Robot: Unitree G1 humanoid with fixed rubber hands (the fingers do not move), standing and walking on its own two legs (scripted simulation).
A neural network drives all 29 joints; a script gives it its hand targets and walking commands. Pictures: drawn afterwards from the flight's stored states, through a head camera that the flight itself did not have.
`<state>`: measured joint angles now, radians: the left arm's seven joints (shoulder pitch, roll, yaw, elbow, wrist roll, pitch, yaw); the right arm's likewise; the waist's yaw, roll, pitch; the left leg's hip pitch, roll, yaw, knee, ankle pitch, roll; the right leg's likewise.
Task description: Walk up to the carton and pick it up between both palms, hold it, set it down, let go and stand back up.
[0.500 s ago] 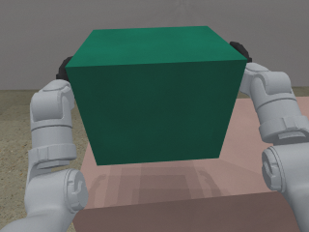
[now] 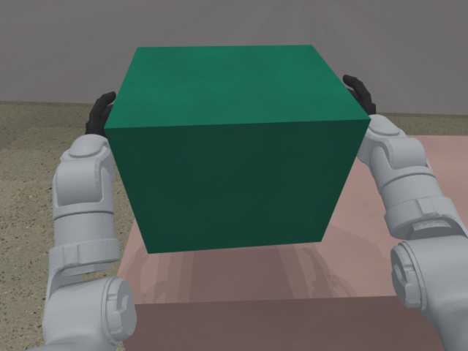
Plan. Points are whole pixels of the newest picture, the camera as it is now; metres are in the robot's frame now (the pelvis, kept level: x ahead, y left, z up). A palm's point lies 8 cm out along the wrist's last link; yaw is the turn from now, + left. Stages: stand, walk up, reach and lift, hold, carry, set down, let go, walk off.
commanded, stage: set down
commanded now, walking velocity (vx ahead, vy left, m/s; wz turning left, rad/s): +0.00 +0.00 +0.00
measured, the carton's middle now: (231, 147) +0.42 +0.00 +0.21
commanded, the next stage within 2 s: none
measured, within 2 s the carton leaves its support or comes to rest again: neither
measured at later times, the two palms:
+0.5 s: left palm (111, 157) +0.36 +0.19 +0.23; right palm (360, 139) +0.38 -0.21 +0.25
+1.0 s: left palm (122, 181) +0.36 +0.19 +0.18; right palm (354, 149) +0.40 -0.22 +0.22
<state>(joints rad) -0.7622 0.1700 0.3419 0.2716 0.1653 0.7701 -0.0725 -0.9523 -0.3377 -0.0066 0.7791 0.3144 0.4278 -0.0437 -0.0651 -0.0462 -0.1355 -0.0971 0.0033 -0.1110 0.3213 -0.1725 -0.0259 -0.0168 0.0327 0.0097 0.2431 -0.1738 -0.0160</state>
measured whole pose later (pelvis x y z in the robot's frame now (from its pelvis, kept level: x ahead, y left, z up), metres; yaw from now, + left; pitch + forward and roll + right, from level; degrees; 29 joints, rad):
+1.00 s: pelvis -0.01 -0.01 +0.00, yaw -1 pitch +2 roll -1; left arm -0.67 0.09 0.28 0.28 0.12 0.67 0.06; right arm -0.92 -0.35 -0.10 0.92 0.24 0.25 0.08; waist 0.00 -0.05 -0.12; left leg -0.22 0.03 -0.09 0.34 -0.15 -0.05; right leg -0.17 0.05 0.01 0.30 -0.16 -0.03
